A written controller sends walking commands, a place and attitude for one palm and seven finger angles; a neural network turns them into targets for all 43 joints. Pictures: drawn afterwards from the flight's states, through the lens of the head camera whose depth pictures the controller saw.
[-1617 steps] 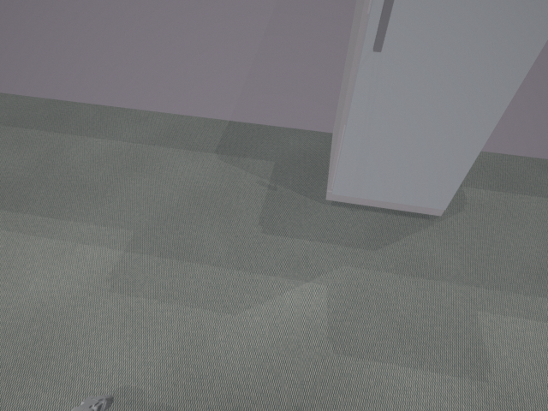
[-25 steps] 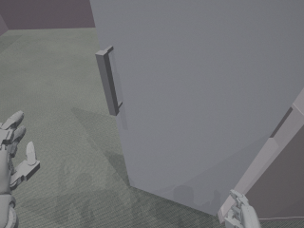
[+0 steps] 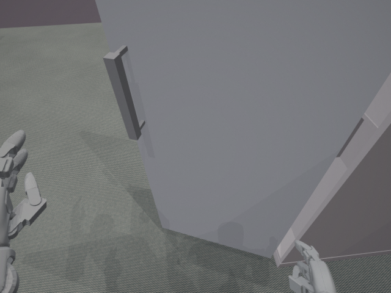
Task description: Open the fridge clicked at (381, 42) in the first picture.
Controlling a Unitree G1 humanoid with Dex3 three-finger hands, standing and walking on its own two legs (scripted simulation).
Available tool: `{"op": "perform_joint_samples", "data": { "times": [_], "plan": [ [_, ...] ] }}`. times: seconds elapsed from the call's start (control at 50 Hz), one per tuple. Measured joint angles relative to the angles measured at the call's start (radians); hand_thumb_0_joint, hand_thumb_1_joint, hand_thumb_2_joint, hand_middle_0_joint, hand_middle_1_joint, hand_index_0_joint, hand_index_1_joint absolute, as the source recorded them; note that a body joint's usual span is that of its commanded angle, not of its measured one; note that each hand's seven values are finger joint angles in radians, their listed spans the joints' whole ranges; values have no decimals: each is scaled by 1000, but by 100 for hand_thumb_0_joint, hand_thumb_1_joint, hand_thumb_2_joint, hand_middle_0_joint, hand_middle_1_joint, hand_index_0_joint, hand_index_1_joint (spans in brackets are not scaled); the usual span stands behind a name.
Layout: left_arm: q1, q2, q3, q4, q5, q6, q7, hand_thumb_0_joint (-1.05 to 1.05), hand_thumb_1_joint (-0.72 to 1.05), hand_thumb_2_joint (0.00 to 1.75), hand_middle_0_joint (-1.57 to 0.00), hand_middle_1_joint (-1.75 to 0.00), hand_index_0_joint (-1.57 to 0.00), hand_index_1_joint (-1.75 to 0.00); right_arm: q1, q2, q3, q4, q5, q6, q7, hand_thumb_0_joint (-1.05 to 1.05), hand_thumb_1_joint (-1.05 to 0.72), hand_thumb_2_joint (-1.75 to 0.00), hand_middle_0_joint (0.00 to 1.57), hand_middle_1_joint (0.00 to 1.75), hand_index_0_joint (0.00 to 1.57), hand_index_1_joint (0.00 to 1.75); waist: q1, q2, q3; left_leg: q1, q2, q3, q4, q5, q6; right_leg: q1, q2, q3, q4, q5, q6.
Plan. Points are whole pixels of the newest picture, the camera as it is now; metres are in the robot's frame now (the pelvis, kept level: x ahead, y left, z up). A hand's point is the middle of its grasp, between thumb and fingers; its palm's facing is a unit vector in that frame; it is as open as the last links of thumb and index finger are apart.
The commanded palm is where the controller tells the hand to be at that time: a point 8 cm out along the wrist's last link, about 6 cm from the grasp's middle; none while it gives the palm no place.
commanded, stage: step back with the hand held close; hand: left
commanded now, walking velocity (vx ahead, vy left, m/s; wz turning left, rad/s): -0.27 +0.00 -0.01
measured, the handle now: (129, 96) +0.50 +0.21 +0.15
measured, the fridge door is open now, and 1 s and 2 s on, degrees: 68 68 68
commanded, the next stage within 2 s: stop stepping back and stand still in 0.96 s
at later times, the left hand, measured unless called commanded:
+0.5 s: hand out of the picture +0.12 +0.29 +0.15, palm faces +0.49 -0.75 -0.44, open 7.4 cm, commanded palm +0.06 +0.33 +0.17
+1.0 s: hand out of the picture +0.06 +0.29 +0.16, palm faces +0.43 -0.80 -0.41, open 7.4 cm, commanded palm -0.01 +0.33 +0.17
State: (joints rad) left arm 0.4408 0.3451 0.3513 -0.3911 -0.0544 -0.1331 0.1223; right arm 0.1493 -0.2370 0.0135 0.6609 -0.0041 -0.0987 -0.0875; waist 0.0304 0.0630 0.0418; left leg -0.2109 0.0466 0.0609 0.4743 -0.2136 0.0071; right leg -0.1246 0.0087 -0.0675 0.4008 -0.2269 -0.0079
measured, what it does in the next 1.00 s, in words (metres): walks backwards: right foot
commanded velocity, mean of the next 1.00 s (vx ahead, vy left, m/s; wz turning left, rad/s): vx -0.32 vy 0.00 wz -0.01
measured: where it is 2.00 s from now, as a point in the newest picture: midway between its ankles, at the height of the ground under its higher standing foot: outside the picture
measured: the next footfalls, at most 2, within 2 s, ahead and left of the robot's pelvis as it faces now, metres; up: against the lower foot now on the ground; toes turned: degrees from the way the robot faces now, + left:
right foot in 0.84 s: -0.22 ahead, -0.08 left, +0.00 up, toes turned +6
left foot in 1.02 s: -0.11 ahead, +0.15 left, +0.00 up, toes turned +4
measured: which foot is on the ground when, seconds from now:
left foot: down 0.00-0.84, up 0.86-1.00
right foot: down 0.00-0.62, up 0.64-0.82, down 0.84-1.00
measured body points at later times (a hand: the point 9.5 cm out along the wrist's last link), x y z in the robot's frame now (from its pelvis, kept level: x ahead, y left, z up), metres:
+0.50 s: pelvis -0.07 +0.03 -0.02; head -0.06 +0.02 +0.43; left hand +0.09 +0.33 +0.17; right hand +0.11 -0.20 -0.10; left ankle +0.02 +0.11 -0.74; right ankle +0.00 -0.11 -0.74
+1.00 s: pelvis -0.16 +0.04 +0.00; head -0.13 +0.05 +0.45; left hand +0.03 +0.33 +0.19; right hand +0.03 -0.18 -0.08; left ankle -0.12 +0.14 -0.71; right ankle -0.19 -0.07 -0.74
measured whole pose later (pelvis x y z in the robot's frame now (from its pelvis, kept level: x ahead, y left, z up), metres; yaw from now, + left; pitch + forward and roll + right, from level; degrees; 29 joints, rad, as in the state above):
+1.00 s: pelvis -0.16 +0.04 +0.00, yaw -1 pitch +2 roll +2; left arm 0.44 0.40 0.37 -0.49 -0.02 -0.20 0.17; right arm 0.14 -0.18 0.03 0.65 -0.01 -0.09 -0.10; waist 0.04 -0.07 0.02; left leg -0.42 -0.02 0.08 0.71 -0.27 -0.03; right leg -0.23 -0.01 0.03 0.52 -0.31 -0.01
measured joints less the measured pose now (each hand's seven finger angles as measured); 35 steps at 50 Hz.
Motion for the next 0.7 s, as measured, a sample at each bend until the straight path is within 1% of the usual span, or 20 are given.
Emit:
{"op": "perform_joint_samples", "data": {
  "times": [0.08,0.12,0.18,0.26,0.32,0.38,0.42,0.46,0.5,0.54,0.58,0.62,0.66,0.7],
  "plan": [
    [68,21,-17,-42,3,1,-3,2,89,90,-21,-30,-21,-31,1,1,-10,-41,5,31,-8,1,-90,-90,20,30,20,30,-22,-5,-5,-56,-9,17,31,-3,12,-73,-14,17,57,-11,11],
    [100,38,-14,-59,1,3,-1,2,89,90,-21,-30,-21,-31,7,3,-13,-55,8,45,-14,1,-91,-90,20,30,20,30,-28,-9,-8,-74,-15,24,45,-4,19,-97,-21,24,80,-15,18],
    [121,63,4,-76,-1,1,7,2,89,90,-21,-30,-21,-31,19,7,-15,-68,11,59,-22,1,-91,-90,20,30,20,30,-26,-15,-8,-99,-21,30,64,-4,29,-126,-29,30,105,-16,26],
    [103,78,38,-77,-1,-15,26,2,89,90,-22,-30,-21,-31,31,12,-10,-73,12,57,-27,1,-91,-90,20,30,20,30,-12,-24,-3,-127,-28,35,77,8,41,-158,-37,34,128,-6,34],
    [74,68,53,-68,9,-30,37,2,89,90,-21,-30,-21,-31,38,15,-5,-75,11,43,-26,1,-91,-90,20,30,20,30,-4,-25,3,-146,-35,33,87,21,49,-181,-40,38,152,-6,36],
    [50,51,58,-56,22,-48,43,2,89,90,-21,-30,-21,-31,45,21,-1,-73,10,28,-23,1,-90,-90,20,30,20,30,-6,-25,8,-165,-48,21,98,34,54,-201,-34,54,178,-2,34],
    [46,37,55,-53,28,-57,45,2,89,90,-21,-30,-21,-31,47,23,1,-68,11,23,-19,1,-90,-89,20,30,20,30,-5,-20,8,-179,-48,12,112,34,53,-209,-33,48,188,1,33],
    [54,24,51,-55,31,-65,47,2,89,90,-21,-30,-21,-31,48,26,2,-60,9,23,-15,1,-90,-89,20,30,20,30,-3,-21,2,-198,-46,10,135,-9,49,-218,-32,45,187,5,30],
    [62,18,44,-66,32,-67,50,2,89,90,-21,-30,-21,-31,49,29,1,-48,6,22,-12,1,-90,-89,20,30,20,30,0,-32,-2,-217,-47,10,157,-76,36,-229,-34,46,181,16,26],
    [59,18,34,-82,32,-69,56,2,89,90,-21,-30,-21,-31,47,26,1,-38,1,19,-11,1,-90,-89,20,30,20,30,-2,-45,2,-232,-48,12,168,-100,26,-240,-39,44,182,28,28],
    [46,24,26,-98,33,-71,60,2,89,90,-21,-30,-21,-31,45,20,1,-33,-2,16,-14,1,-90,-89,20,30,20,30,-7,-51,13,-240,-46,11,162,-41,31,-250,-40,38,192,33,34],
    [32,35,28,-110,33,-77,62,2,89,90,-21,-30,-21,-31,42,14,-2,-35,-1,10,-20,1,-90,-89,20,30,20,30,-14,-48,26,-245,-37,9,155,61,52,-259,-33,31,214,26,36],
    [19,49,41,-105,40,-88,58,2,89,90,-21,-30,-21,-31,39,17,-9,-40,0,3,-25,1,-90,-89,20,30,20,30,-22,-42,38,-252,-31,3,166,85,69,-275,-14,40,285,-60,33],
    [8,63,57,-87,46,-96,51,2,89,90,-21,-30,-21,-31,45,26,-18,-41,-3,-5,-24,1,-90,-89,20,30,20,30,-34,-30,35,-258,-30,-16,151,91,72,-274,20,47,411,-135,27]
  ]
}}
